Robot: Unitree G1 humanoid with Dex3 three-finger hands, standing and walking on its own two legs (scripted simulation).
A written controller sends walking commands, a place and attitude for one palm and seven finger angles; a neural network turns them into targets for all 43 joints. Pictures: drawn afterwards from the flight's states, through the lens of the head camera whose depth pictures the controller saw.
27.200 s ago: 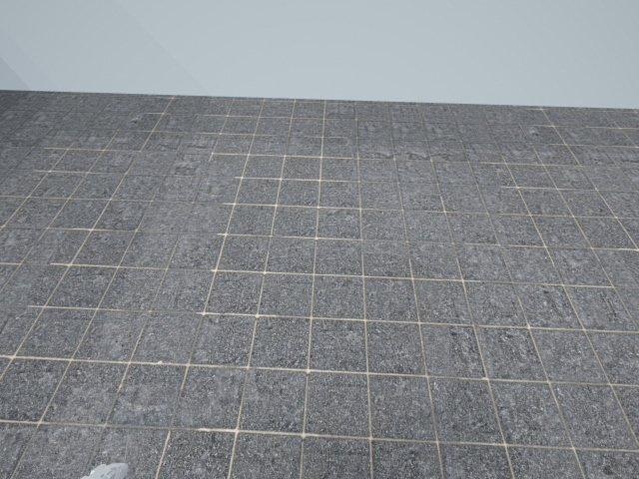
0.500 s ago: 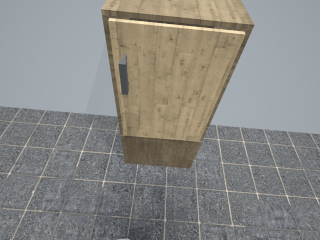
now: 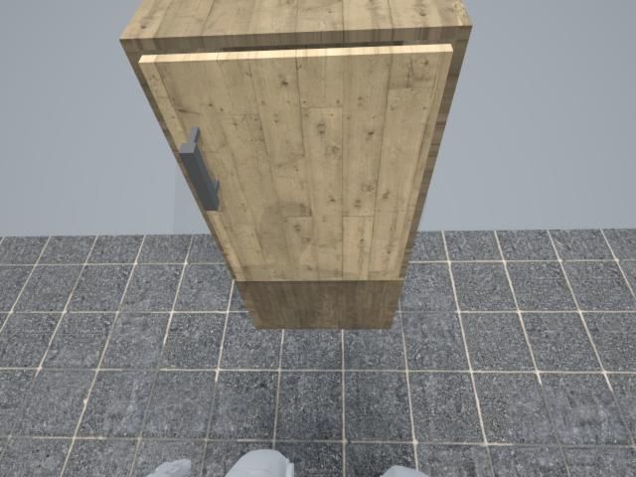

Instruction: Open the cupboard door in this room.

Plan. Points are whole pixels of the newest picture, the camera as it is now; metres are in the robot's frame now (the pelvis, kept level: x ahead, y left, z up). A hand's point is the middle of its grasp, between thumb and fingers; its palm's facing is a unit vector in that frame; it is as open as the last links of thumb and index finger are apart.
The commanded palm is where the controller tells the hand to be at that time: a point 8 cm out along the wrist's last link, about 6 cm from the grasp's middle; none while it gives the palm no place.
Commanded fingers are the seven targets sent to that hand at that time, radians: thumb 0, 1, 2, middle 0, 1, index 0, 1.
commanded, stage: come to a stop and stand still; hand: left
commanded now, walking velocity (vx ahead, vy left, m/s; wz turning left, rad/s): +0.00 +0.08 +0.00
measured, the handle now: (203, 170) +0.54 +0.21 +0.03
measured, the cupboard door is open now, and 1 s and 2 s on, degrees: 0 0 0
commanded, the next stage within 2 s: look again from close up in 0.90 s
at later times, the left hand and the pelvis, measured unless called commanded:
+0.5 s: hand out of the picture -0.05 +0.24 -0.17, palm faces +0.05 -0.98 -0.21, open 7.4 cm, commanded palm none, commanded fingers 0.00 0.90 0.90 -0.20 -0.30 -0.20 -0.30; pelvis -0.04 +0.05 +0.01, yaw +0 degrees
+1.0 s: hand out of the picture -0.06 +0.20 -0.17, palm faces +0.01 -0.99 -0.17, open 7.3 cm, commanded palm none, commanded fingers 0.00 0.90 0.90 -0.20 -0.30 -0.20 -0.30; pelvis -0.06 +0.03 +0.01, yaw -1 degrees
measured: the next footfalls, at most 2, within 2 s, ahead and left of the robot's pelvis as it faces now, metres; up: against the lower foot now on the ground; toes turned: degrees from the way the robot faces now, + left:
left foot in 0.24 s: -0.01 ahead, +0.15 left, +0.00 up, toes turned +3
right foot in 0.54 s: -0.05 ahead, -0.08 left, +0.00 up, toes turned -3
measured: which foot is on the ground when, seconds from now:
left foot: up 0.00-0.22, down 0.24-1.00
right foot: down 0.00-0.24, up 0.26-0.52, down 0.54-1.00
